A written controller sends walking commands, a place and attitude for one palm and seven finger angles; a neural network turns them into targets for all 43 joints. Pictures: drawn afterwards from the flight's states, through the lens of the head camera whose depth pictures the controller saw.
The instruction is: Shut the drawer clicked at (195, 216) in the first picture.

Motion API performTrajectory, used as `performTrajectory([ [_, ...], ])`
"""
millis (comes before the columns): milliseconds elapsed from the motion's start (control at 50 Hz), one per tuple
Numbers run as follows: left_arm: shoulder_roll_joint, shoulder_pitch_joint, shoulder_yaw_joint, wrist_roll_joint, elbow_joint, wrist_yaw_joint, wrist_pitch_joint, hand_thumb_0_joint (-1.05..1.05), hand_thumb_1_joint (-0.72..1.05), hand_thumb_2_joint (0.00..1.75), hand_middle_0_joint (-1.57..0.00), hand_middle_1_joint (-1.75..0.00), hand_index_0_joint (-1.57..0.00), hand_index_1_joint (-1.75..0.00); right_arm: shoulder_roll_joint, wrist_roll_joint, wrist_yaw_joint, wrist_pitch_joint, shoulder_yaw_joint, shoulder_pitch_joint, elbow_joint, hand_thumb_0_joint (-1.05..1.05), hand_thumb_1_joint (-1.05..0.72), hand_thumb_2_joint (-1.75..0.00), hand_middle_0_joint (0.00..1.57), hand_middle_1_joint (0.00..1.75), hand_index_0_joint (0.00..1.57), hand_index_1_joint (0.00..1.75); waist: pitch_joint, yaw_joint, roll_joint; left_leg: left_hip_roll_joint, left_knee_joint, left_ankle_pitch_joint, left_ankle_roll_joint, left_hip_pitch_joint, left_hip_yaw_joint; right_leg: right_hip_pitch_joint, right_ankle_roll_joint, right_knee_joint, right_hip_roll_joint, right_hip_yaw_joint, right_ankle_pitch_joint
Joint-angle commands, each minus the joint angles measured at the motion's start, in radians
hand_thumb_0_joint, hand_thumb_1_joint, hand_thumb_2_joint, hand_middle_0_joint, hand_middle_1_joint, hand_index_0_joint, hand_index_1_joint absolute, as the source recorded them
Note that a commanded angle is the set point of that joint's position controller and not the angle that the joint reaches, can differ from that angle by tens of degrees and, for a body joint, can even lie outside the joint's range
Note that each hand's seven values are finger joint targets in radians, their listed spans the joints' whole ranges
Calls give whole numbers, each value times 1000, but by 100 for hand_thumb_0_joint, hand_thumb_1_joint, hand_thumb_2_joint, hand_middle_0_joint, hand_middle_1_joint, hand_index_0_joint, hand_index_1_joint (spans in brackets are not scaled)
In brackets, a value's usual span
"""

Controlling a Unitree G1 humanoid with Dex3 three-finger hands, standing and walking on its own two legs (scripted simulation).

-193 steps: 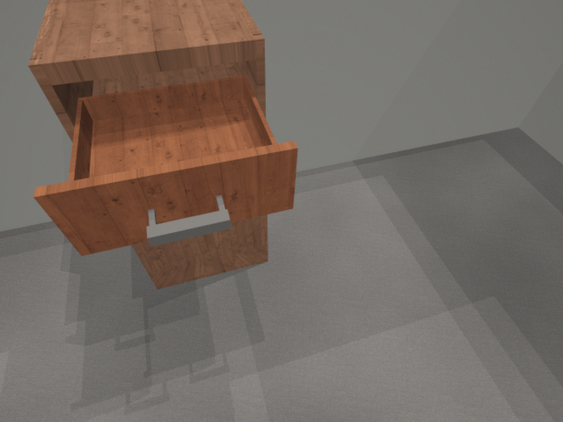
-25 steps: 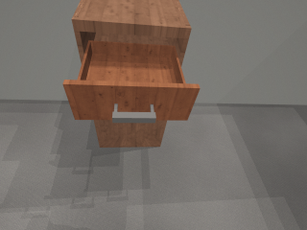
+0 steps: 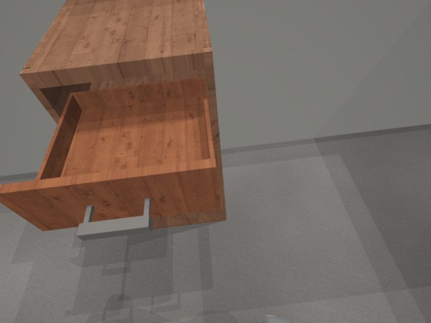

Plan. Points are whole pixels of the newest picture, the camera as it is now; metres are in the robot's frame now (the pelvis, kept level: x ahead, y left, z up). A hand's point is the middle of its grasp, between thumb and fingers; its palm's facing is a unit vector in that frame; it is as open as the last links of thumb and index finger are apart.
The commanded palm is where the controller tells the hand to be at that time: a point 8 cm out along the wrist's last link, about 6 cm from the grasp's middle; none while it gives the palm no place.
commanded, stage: come to a stop and stand still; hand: left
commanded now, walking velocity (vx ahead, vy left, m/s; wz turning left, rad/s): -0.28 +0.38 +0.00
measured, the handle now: (117, 217) +0.30 +0.20 +0.02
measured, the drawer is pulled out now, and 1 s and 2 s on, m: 0.30 0.30 0.30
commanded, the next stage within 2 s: none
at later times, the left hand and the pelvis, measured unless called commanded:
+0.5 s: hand out of the picture -0.07 +0.25 -0.16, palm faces +0.15 -0.95 -0.27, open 7.4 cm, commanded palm none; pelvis -0.07 +0.04 +0.01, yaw +2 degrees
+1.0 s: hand out of the picture -0.10 +0.26 -0.18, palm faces +0.01 -0.99 -0.11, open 7.4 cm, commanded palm none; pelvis -0.09 +0.08 +0.02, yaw +0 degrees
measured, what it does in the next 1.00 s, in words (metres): walks backwards: left foot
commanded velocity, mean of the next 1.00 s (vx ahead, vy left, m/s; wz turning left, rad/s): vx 0.07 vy -0.07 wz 0.00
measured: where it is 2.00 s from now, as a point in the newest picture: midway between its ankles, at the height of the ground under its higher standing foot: outside the picture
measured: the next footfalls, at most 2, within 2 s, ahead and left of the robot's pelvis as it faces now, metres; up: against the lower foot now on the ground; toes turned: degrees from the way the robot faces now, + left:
left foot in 0.52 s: -0.08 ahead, +0.15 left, +0.00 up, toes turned +6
right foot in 1.28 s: -0.04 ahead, -0.09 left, +0.00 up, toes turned -3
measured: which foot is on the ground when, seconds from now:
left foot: up 0.00-0.50, down 0.52-1.00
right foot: down 0.00-0.52, up 0.54-1.00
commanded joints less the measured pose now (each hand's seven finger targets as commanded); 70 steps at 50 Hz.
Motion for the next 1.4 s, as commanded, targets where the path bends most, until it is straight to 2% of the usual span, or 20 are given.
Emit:
performTrajectory([
  [0, 204, 116, 44, 4, -23, 45, 9, 0, 90, 90, -20, -30, -20, -30, -38, -5, 4, 39, -13, 63, -36, 0, -90, -90, 20, 30, 20, 30, -140, 49, -162, -34, 175, 65, -19, -117, -48, 205, -98, -219, -313, 240, 799],
  [120, 216, 139, 55, 7, -21, 77, 19, 0, 90, 90, -20, -30, -20, -30, -59, -25, 25, 93, -34, -36, -114, 0, -90, -90, 20, 30, 20, 30, -155, 60, -151, -57, 230, 140, -43, -226, -102, 234, -121, -231, -352, 236, 660],
  [280, 246, 101, 61, 22, -70, 57, 34, 0, 90, 90, -20, -30, -20, -30, -73, -33, 47, 86, -38, -79, -150, 0, -90, -90, 20, 30, 20, 30, -100, 53, -248, -50, 140, 203, -30, -169, -53, 89, -60, -386, -280, 267, -178],
  [400, 284, 97, 69, 40, -78, 38, 57, 0, 90, 90, -20, -30, -20, -30, -30, -11, 52, 39, -11, 14, -121, 0, -90, -90, 20, 30, 20, 30, -125, 53, -318, -99, -321, 16, 10, 111, 120, 38, -24, -502, -209, 246, -403],
  [460, 245, 76, 56, 24, -51, 33, 67, 0, 90, 90, -20, -30, -20, -30, -12, -12, 35, 13, 4, 197, -52, 0, -90, -90, 20, 30, 20, 30, -117, -15, -222, -107, -701, 125, 37, 303, 139, -29, 44, -394, -132, 167, -437],
  [480, 181, 91, 39, 10, -46, 29, 69, 0, 90, 90, -20, -30, -20, -30, -42, -21, 25, -1, 7, 209, -47, 0, -90, -90, 20, 30, 20, 30, -77, -13, -36, -22, -845, 60, 54, 265, 2, -70, 70, -186, -61, 111, -373],
  [500, 84, 140, 24, -6, -43, 27, 70, 0, 90, 90, -20, -30, -20, -30, -104, -33, 16, -10, 0, 133, -76, 0, -90, -90, 20, 30, 20, 30, 4, 15, 254, 210, -971, -177, 91, 124, -303, -173, 94, 99, 45, 39, -258],
  [520, 79, 131, 28, 4, -59, 27, 77, 0, 90, 90, -20, -30, -20, -30, -139, -30, 5, -5, 1, 32, -127, 0, -90, -90, 20, 30, 20, 30, 108, 29, 214, 309, -1032, -223, 114, -67, -387, -187, 69, 203, 31, 125, -237],
  [540, 106, 126, 40, 9, -51, 14, 78, 0, 90, 90, -20, -30, -20, -30, -147, -36, 3, -11, 13, -49, -143, 0, -90, -90, 20, 30, 20, 30, 98, 61, 136, 294, -1055, -237, 137, -156, -386, -127, 64, 291, 29, 181, -164],
  [560, 125, 139, 49, 20, -24, 9, 84, 0, 90, 90, -20, -30, -20, -30, -115, -28, -2, -23, 18, -76, -128, 0, -90, -90, 20, 30, 20, 30, 115, 85, 126, 222, -1047, -149, 57, -152, -301, -135, 69, 347, 57, 203, -92],
  [620, 111, 232, 53, 18, 26, -4, 67, 0, 90, 90, -20, -30, -20, -30, -71, -12, -15, -52, 34, 10, -94, 0, -90, -90, 20, 30, 20, 30, 81, 76, 49, 139, -941, 139, 4, 46, -152, -241, 72, 507, 89, 189, 17],
  [720, 120, 209, 56, 24, 11, -3, 76, 0, 90, 90, -20, -30, -20, -30, -41, -14, -48, -64, 37, 231, -13, 0, -90, -90, 20, 30, 20, 30, 6, 9, 72, 192, -821, 444, -32, 280, -178, -363, 75, 608, 97, 222, 14],
  [820, 105, 214, 55, 19, 17, 1, 90, 0, 90, 90, -20, -30, -20, -30, -19, -18, -65, -67, 36, 298, 29, 0, -90, -90, 20, 30, 20, 30, -29, -2, 101, 213, -780, 654, -59, 340, -182, -334, 74, 613, 102, 226, -22],
  [1000, 75, 158, 37, 10, 10, 10, 88, 0, 90, 90, -20, -30, -20, -30, 11, -23, -52, -60, 29, 302, 53, 0, -90, -90, 20, 30, 20, 30, -6, -5, 112, 205, -812, 525, 63, 251, -158, -251, 79, 505, 53, 178, -47],
  [1140, 30, 45, 2, 0, -17, 15, 63, 0, 90, 90, -20, -30, -20, -30, 10, -31, -31, -45, 25, 250, 54, 0, -90, -90, 20, 30, 20, 30, 6, -16, 136, 203, -782, 517, 186, 156, -135, -29, 67, 96, 22, 65, -186],
  [1220, 43, 173, 7, 0, 46, 25, 35, 0, 90, 90, -20, -30, -20, -30, 18, -14, -20, -42, 16, 193, 53, 0, -90, -90, 20, 30, 20, 30, -57, 46, 55, 122, -657, 408, 103, 70, -61, 228, 60, -206, 22, 61, 86],
  [1260, 108, 206, 9, 1, 73, 37, 7, 0, 90, 90, -20, -30, -20, -30, 100, -1, -12, -44, 29, 205, 41, 0, -90, -90, 20, 30, 20, 30, -72, 34, -168, 14, -560, 142, 26, -56, 28, 331, -5, -258, -172, 294, 233],
  [1280, 132, 183, 12, 1, 69, 36, 6, 0, 90, 90, -20, -30, -20, -30, 105, -3, -8, -34, 30, 206, 39, 0, -90, -90, 20, 30, 20, 30, -52, 20, -206, -12, -529, 61, 19, -20, 46, 246, -43, -308, -226, 319, 179],
  [1320, 118, 170, 15, 4, 69, 40, -1, 0, 90, 90, -20, -30, -20, -30, 94, -10, -9, -11, 26, 174, 28, 0, -90, -90, 20, 30, 20, 30, -41, 27, -337, -7, -443, 35, 20, 2, 30, 210, -44, -347, -188, 318, 281],
  [1380, 83, 165, 6, 4, 62, 52, -8, 0, 90, 90, -20, -30, -20, -30, 76, 1, -18, -7, 20, 137, 29, 0, -90, -90, 20, 30, 20, 30, -28, 30, -189, -6, -371, 36, 13, -37, 7, 289, -25, -249, -206, 275, 755],
])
